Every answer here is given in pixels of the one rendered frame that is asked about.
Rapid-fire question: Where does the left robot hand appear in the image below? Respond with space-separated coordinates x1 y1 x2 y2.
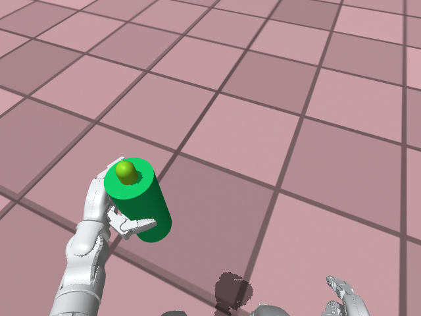
83 157 157 240

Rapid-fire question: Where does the right robot hand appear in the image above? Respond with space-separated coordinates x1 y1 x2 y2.
321 276 370 316

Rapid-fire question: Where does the left robot arm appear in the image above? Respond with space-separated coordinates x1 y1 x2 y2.
49 220 111 316

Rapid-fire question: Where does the bottle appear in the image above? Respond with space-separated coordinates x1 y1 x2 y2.
104 157 172 243

